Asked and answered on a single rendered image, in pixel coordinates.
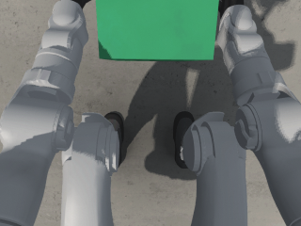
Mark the robot right hand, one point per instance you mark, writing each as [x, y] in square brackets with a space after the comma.
[222, 6]

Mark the left robot upper arm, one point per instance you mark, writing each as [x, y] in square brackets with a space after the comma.
[33, 131]

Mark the robot thigh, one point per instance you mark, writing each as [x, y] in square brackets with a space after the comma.
[212, 154]
[86, 176]

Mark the right robot thigh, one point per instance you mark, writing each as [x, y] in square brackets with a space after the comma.
[212, 154]

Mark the robot right forearm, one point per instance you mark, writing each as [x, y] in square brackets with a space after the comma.
[252, 74]

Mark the left robot thigh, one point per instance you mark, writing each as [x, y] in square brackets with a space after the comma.
[86, 176]

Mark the right robot upper arm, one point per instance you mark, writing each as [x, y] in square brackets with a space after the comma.
[271, 129]

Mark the robot left forearm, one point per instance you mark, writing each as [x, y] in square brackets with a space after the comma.
[58, 59]

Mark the robot left hand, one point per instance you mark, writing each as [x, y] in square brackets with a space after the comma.
[81, 2]

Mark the carton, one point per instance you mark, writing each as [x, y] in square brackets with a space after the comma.
[156, 30]

